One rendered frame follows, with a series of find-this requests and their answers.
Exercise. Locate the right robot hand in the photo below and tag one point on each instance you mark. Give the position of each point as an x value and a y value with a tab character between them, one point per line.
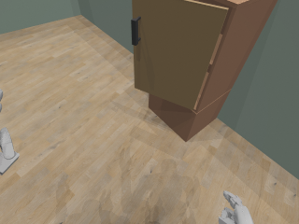
240	215

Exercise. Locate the cupboard door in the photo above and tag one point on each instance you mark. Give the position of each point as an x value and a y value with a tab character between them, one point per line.
177	41

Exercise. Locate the handle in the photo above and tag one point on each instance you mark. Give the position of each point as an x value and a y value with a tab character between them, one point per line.
134	30

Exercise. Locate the left robot hand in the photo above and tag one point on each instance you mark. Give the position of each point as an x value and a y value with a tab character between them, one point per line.
8	156

